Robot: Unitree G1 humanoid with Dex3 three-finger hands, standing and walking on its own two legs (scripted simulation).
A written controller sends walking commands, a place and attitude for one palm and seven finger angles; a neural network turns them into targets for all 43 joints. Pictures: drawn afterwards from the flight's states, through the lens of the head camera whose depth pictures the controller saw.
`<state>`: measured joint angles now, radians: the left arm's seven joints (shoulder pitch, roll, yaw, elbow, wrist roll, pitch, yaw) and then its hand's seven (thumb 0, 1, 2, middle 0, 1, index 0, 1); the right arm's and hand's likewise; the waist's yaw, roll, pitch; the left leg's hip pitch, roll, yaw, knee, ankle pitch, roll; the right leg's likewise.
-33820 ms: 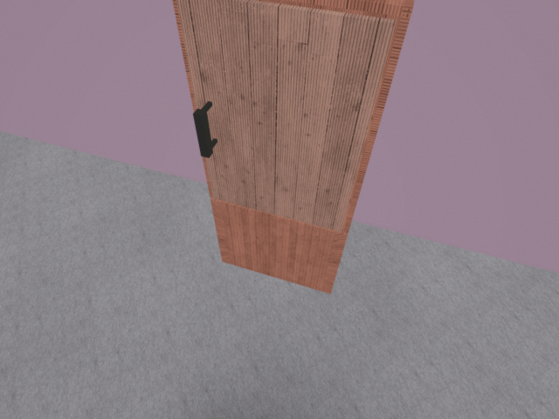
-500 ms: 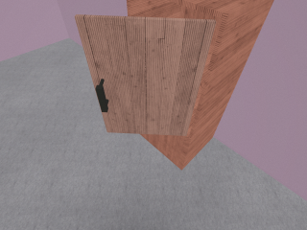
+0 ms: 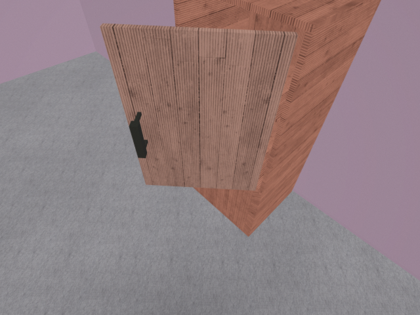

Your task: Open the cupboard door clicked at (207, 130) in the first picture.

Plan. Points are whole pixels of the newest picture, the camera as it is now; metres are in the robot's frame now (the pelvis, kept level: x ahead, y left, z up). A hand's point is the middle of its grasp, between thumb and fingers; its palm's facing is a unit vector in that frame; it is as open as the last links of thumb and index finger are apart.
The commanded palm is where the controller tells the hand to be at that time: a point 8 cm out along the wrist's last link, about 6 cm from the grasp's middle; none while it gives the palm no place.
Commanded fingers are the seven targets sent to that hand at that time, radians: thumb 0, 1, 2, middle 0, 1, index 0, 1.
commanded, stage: look again from close up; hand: left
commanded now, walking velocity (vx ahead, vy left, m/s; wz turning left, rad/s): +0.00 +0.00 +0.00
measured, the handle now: (140, 135) +0.59 +0.25 -0.05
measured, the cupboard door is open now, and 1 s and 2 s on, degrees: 42 42 42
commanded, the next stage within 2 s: raise the hand with hooked fingers in 0.02 s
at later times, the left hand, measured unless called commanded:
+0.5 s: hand (109, 307) +0.15 +0.20 -0.07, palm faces +0.00 -1.00 -0.03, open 8.4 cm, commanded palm +0.12 +0.27 -0.06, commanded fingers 0.00 0.43 0.70 -0.23 -0.60 -0.23 -0.60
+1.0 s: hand (84, 292) +0.17 +0.25 -0.05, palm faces +0.02 -1.00 -0.06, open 11.3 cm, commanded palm +0.14 +0.30 -0.05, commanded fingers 0.00 -0.15 0.45 -0.28 -0.98 -0.28 -0.98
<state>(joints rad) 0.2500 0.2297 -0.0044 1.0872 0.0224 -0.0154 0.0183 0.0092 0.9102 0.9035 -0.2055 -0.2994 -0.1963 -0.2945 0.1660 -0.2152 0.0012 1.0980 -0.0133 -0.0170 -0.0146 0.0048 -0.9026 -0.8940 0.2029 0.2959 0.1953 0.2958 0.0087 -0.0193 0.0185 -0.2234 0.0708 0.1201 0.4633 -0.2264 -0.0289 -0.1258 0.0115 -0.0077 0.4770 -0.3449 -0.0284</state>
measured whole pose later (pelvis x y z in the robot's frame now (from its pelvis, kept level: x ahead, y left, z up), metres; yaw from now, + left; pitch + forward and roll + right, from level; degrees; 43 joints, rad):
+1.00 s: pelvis -0.07 +0.02 -0.09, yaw +3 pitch +15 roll -3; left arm 0.23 0.30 0.28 0.20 -0.32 -0.40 -0.39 0.01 0.08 0.55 -0.26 -0.83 -0.26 -0.83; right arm 0.29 -0.24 0.00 0.60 0.02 -0.22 -0.07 0.01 -0.90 -0.89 0.21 0.30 0.20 0.30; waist -0.02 0.03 -0.14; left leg -1.01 0.09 0.02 1.16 -0.41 0.01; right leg -0.86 0.00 -0.08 1.16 -0.56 -0.01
